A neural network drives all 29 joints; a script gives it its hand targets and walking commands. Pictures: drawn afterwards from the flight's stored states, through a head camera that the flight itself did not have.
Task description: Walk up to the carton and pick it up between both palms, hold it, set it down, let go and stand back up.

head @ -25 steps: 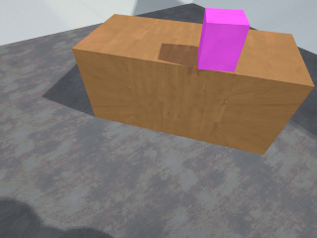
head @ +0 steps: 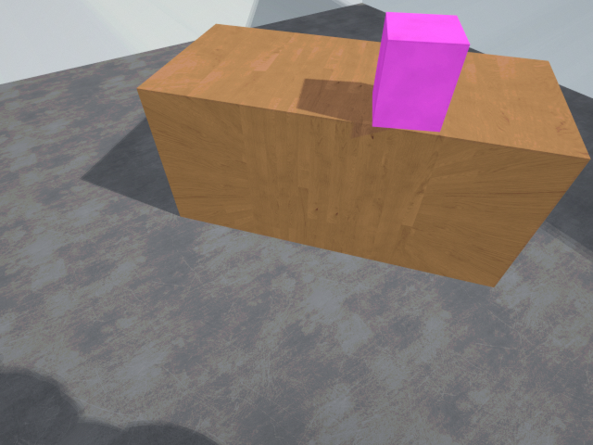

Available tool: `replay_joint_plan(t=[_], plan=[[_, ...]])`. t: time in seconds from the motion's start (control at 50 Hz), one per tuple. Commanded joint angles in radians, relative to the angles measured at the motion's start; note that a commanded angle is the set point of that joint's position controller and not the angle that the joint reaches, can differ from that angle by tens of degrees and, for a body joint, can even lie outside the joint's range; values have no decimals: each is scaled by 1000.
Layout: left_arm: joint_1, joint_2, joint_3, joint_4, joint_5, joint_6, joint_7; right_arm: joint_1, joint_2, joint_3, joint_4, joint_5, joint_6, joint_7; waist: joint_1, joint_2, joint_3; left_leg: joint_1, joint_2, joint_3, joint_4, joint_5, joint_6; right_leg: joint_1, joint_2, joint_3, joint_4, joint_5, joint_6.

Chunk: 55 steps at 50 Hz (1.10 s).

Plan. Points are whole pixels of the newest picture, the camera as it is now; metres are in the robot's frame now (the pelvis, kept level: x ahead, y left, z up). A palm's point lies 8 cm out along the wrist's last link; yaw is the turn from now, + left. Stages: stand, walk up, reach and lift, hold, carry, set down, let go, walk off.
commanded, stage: stand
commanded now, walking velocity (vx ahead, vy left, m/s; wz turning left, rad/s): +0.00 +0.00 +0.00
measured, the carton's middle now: (413, 72) +1.12 -0.30 -0.01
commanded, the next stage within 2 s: walk up in 0.24 s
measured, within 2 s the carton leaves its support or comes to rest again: neither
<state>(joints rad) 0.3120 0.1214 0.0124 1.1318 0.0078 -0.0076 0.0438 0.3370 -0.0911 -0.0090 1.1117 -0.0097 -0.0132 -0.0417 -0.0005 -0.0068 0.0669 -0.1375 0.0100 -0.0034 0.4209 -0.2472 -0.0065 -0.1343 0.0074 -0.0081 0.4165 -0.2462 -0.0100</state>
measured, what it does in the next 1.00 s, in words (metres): walks ahead: right foot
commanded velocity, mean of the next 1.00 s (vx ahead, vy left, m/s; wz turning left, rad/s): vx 0.00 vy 0.00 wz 0.00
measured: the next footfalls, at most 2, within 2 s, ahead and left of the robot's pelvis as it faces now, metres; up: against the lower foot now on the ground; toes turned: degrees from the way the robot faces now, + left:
right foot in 0.70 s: +0.12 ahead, -0.17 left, +0.00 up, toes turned -14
left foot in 1.20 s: +0.41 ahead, -0.01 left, +0.00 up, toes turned -3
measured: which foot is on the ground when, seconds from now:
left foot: down 0.00-0.70, up 0.72-1.00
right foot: down 0.00-0.46, up 0.48-0.68, down 0.70-1.00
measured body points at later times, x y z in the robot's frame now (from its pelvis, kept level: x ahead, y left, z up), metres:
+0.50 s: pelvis +0.00 +0.00 +0.00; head +0.00 +0.00 +0.45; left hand -0.03 +0.21 -0.16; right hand -0.03 -0.20 -0.16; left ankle -0.01 +0.12 -0.74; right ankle -0.02 -0.11 -0.73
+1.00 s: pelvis +0.13 -0.09 -0.01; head +0.12 -0.10 +0.44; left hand +0.13 +0.12 -0.14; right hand +0.21 -0.33 -0.13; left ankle +0.24 +0.03 -0.68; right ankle +0.08 -0.16 -0.74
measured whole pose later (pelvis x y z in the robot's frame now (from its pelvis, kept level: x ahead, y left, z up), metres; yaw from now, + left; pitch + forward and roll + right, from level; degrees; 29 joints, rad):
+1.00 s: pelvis +0.13 -0.09 -0.01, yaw -10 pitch -1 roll -1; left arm 0.55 0.08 0.04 0.80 0.04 -0.10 0.01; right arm 0.26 -0.20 -0.01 0.73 -0.04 -0.02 0.05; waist 0.04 0.07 0.00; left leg -0.62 0.11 0.05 1.02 -0.19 -0.03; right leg -0.13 0.05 -0.10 0.45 -0.31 -0.06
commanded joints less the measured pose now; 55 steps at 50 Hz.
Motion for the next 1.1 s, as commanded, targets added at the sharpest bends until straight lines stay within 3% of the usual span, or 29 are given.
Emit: replay_joint_plan(t=[0.0, 0.02, 0.04, 0.06, 0.08, 0.1, 0.18, 0.4, 0.42, 0.44, 0.46, 0.48, 0.5, 0.52, 0.58, 0.62, 0.64, 0.66, 0.68, 0.7, 0.72, 0.74, 0.76, 0.8, 0.84, 0.9, 0.96, 1.04, 1.08], plan=[[133, 52, 7, 1, 3, -3, -2, 91, -122, -22, -5, 3, -5, 0, 12, 7, 21, -40, 66, -58, -86, 78, 33, -32, -86, 89, -90, 105, -24], [129, 98, 18, -4, -1, -7, 1, 77, -80, -16, -9, 5, -10, 5, 16, 31, 35, -49, 77, -65, -75, 117, 36, -16, -87, 85, -85, 152, -28], [82, 72, 14, 0, -1, -8, 4, 99, -91, -21, 3, 4, -9, 4, -3, -12, 44, -57, 70, -58, -87, 121, 35, -11, -83, 85, -81, 169, -32], [108, 60, 11, -3, -3, -3, 5, 129, -73, -15, 16, -4, -8, -3, 1, 3, 62, -48, 71, -63, -83, 140, 30, -31, -86, 88, -84, 154, -29], [66, 65, 12, -19, -1, -5, 6, 136, -66, -15, 13, -4, -7, -10, -16, 34, 63, -41, 78, -65, -80, 189, 37, -16, -93, 83, -76, 210, -34], [107, 56, 9, 1, 0, -6, -1, 93, -66, -12, 19, 1, -4, -6, 16, 74, 43, -44, 73, -57, -87, 124, 31, -36, -90, 77, -88, 130, -27], [100, 50, 6, 13, 2, -6, -4, 94, -73, -13, 17, 1, 0, -1, 5, 20, 64, -62, 71, -64, -90, 90, 31, -51, -84, 75, -94, 97, -21], [100, 41, 3, 23, 1, -11, -3, 97, -71, -10, 30, 0, -4, -1, 2, 7, 44, -56, 72, -65, -82, 105, 34, -55, -86, 74, -87, 105, -22], [133, 91, 33, -66, -12, -18, -29, 99, -118, -46, -117, -37, -28, 14, -15, 6, -123, 107, 74, -76, -64, -383, 61, -160, -12, 73, 34, -380, -54], [28, 92, 37, -116, 5, -15, -38, 140, -155, -73, -129, -41, -30, 11, -69, 71, 15, 124, 156, -209, -136, -524, 113, -388, 9, 53, 145, -412, -48], [-24, 42, 25, -178, 23, -13, -48, 189, -183, -87, -128, -45, -29, 4, -86, 183, 75, 156, 312, -361, -263, -613, 185, -533, 26, -39, 319, -301, -19], [-70, 57, 28, -229, 44, -11, -53, 212, -174, -90, -126, -48, -30, -7, -100, 169, 131, 91, 427, -443, -344, -578, 237, -615, -48, 21, 506, -302, -1], [-41, 71, 37, -251, 44, -13, -60, 198, -158, -81, -133, -56, -35, -14, -67, 116, 128, 48, 430, -409, -357, -533, 232, -612, -88, 70, 555, -258, 8], [31, 66, 39, -258, 41, -13, -66, 148, -168, -78, -152, -60, -40, -16, -29, 128, 110, 18, 421, -357, -352, -495, 217, -584, -115, 88, 566, -233, 19], [87, 45, 39, -303, 44, -28, -81, 59, -183, -80, -202, -45, -51, 4, 7, 160, 75, -91, 308, -119, -312, -350, 145, -377, -103, 4, 414, -185, 19], [141, 21, 42, -332, 39, -39, -84, 25, -214, -88, -221, -43, -45, 22, 34, 154, 64, -215, 254, -16, -238, -362, 133, -172, -67, -78, 301, -148, -9], [216, 24, 51, -333, 37, -43, -81, -2, -224, -88, -226, -44, -37, 29, 73, 100, 60, -297, 232, 22, -161, -427, 136, -41, -45, -132, 233, -67, -19], [291, 47, 67, -323, 38, -48, -73, -1, -220, -84, -233, -46, -28, 37, 94, 27, 53, -362, 194, 48, -53, -507, 133, 59, -6, -173, 213, -88, -23], [380, 87, 91, -308, 40, -52, -62, 22, -164, -60, -243, -52, -19, 50, 116, -113, 38, -401, 125, 92, 180, -555, 107, 116, 4, -129, 154, -179, -20], [436, 167, 115, -321, 40, -53, -43, 1, -59, -18, -306, -45, -19, 69, 142, -347, 37, -526, 3, 189, 607, -437, 35, 81, -240, 327, -88, -505, -80], [431, 186, 100, -348, 22, -54, -23, -55, -92, -27, -387, -50, -19, 79, 116, -176, 61, -615, -15, 1, 794, -392, 39, -2, -384, 739, -309, -713, -142], [328, 212, 97, -371, 14, -49, -10, -52, -114, -25, -407, -42, -16, 82, 55, -132, 98, -654, 53, -40, 868, -301, 43, -49, -416, 739, -313, -718, -168], [265, 206, 91, -393, 17, -53, -11, -27, -143, -26, -401, -42, -16, 81, 38, -116, 110, -661, 87, -31, 894, -222, 40, -72, -398, 648, -272, -644, -164], [221, 151, 73, -422, 32, -69, -18, 19, -178, -29, -381, -47, -16, 76, 21, -120, 74, -590, 116, -20, 824, -125, 20, -105, -329, 477, -261, -460, -151], [241, 125, 66, -411, 36, -90, -21, 28, -159, -23, -392, -42, -12, 86, 14, -98, 67, -548, 120, -6, 800, -59, -7, -137, -299, 382, -264, -300, -170], [267, 117, 71, -398, 31, -107, -22, -30, -143, -12, -424, -34, -12, 88, 17, -42, 80, -600, 128, 9, 714, 14, -31, -101, -281, 311, -273, -188, -190], [284, 101, 70, -390, 27, -114, -29, -123, -124, 1, -466, -32, -21, 89, 35, -43, 74, -615, 128, 40, 552, 95, -31, -37, -238, 214, -263, -49, -171], [294, 114, 79, -391, 22, -112, -41, -228, -84, 14, -516, -31, -38, 88, 62, -73, 63, -506, 87, 106, 339, 138, 4, -34, -199, 120, -210, 57, -158], [287, 124, 84, -396, 21, -107, -43, -233, -74, 6, -534, -32, -46, 82, 58, -81, 61, -411, 69, 123, 275, 114, 35, -53, -214, 114, -186, 97, -168]])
